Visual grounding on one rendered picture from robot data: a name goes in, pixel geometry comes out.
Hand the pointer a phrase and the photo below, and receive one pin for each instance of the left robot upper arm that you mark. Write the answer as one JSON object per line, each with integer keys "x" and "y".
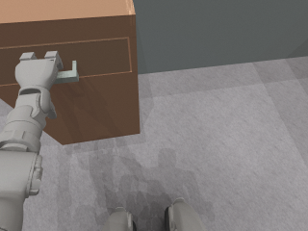
{"x": 20, "y": 177}

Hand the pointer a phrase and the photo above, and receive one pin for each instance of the left robot forearm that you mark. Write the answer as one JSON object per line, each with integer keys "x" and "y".
{"x": 24, "y": 125}

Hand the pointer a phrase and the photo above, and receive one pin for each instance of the robot right shin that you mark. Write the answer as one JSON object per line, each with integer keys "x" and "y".
{"x": 177, "y": 200}

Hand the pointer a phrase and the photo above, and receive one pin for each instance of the cabinet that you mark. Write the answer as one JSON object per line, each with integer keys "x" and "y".
{"x": 97, "y": 107}

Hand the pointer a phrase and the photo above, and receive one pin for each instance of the handle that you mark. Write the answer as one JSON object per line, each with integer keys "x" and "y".
{"x": 68, "y": 76}

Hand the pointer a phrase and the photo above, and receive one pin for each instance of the left robot hand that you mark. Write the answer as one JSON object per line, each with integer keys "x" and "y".
{"x": 39, "y": 72}

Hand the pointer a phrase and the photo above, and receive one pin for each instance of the drawer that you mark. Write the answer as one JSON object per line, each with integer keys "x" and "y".
{"x": 93, "y": 56}

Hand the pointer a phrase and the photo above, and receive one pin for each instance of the robot right thigh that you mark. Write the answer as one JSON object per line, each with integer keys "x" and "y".
{"x": 183, "y": 217}

